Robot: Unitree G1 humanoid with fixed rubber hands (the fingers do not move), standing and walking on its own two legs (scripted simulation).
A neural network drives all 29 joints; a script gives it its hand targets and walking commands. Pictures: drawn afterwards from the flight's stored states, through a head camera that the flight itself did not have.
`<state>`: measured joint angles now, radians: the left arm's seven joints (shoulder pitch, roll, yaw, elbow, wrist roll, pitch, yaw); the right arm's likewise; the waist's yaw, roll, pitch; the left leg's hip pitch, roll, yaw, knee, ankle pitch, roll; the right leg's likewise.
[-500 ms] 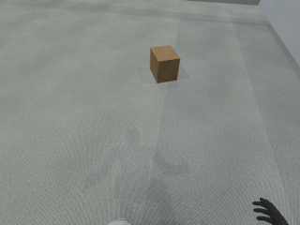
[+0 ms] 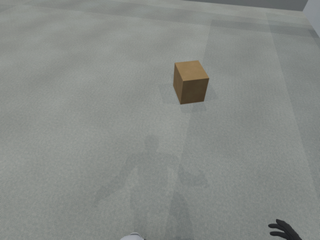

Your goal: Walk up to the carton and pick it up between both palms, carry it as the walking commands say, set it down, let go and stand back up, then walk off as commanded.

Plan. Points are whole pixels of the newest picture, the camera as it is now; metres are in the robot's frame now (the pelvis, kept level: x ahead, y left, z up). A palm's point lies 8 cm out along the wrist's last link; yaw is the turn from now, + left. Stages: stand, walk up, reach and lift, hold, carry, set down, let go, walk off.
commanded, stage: walk up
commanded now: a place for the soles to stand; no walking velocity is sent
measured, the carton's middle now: (189, 82) +1.54 -0.16 -0.61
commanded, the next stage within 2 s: none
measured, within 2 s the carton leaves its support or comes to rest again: neither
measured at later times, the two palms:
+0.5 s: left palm (63, 181) +0.29 +0.32 -0.07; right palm (291, 217) +0.25 -0.34 -0.11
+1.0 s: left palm (94, 127) +0.52 +0.30 -0.10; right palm (279, 163) +0.41 -0.36 -0.10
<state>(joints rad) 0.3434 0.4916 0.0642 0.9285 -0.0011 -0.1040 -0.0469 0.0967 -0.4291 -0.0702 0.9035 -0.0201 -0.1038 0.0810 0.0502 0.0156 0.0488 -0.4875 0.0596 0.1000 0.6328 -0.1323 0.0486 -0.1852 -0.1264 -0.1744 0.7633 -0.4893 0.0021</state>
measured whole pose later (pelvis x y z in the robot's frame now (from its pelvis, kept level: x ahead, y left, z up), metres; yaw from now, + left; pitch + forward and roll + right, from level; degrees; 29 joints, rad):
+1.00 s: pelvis +0.39 -0.02 -0.01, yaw -4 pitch -1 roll -2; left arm 0.20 0.43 0.08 0.91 0.00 -0.11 -0.05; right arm 0.25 -0.47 -0.06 0.97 -0.01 -0.07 0.03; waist -0.02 0.03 0.04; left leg -0.47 0.08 0.03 1.17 -0.47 0.04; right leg -0.45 -0.05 -0.12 0.82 -0.34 -0.02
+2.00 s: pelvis +0.76 -0.03 -0.01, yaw -6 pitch -3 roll +3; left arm 0.20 0.44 0.08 0.95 0.02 -0.05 -0.07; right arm 0.27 -0.46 -0.07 0.91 -0.03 -0.12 0.01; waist -0.03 -0.08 0.05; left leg -0.34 0.04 0.15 0.82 -0.43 0.03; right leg -0.56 -0.11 -0.02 0.97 -0.44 -0.01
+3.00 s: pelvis +0.99 -0.13 -0.01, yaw -3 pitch -1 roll +0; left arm 0.07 0.38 0.03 1.05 0.00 -0.05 0.01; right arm 0.10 -0.39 -0.01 1.07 0.00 -0.04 -0.01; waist -0.01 0.00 0.08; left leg -0.39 0.05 0.02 0.85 -0.44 -0.03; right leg -0.44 -0.07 -0.12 0.84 -0.37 -0.02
